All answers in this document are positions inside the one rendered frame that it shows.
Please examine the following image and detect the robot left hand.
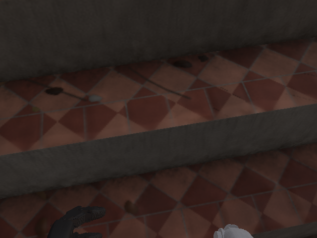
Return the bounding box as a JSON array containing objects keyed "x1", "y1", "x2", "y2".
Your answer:
[{"x1": 47, "y1": 205, "x2": 106, "y2": 238}]

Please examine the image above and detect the right robot thigh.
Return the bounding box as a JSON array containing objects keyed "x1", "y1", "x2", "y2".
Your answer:
[{"x1": 213, "y1": 227, "x2": 254, "y2": 238}]

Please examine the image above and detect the right robot shin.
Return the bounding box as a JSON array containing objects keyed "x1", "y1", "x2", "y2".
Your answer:
[{"x1": 223, "y1": 224, "x2": 239, "y2": 231}]

